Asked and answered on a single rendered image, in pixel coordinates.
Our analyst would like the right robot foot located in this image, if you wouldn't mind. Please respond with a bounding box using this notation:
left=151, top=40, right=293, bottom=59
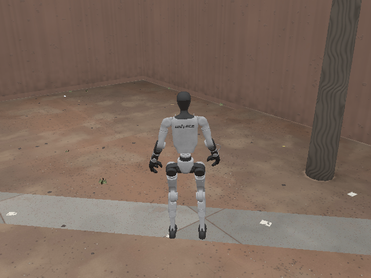
left=198, top=224, right=207, bottom=240

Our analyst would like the robot right hand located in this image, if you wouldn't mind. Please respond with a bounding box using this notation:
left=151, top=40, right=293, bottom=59
left=207, top=155, right=220, bottom=166

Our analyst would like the robot left shin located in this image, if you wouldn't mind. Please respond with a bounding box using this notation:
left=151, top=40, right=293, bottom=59
left=168, top=192, right=177, bottom=231

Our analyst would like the robot left hand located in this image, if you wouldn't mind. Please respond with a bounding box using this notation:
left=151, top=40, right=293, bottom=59
left=149, top=160, right=162, bottom=173

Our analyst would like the robot left forearm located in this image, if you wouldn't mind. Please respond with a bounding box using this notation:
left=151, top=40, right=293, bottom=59
left=151, top=140, right=162, bottom=163

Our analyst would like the left robot upper arm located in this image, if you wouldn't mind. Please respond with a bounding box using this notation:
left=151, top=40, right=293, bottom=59
left=157, top=117, right=172, bottom=149

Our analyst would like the robot right forearm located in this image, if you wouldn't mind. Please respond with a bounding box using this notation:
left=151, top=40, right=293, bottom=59
left=208, top=139, right=219, bottom=157

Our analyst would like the right robot upper arm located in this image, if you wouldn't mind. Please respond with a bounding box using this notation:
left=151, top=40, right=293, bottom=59
left=197, top=116, right=214, bottom=148

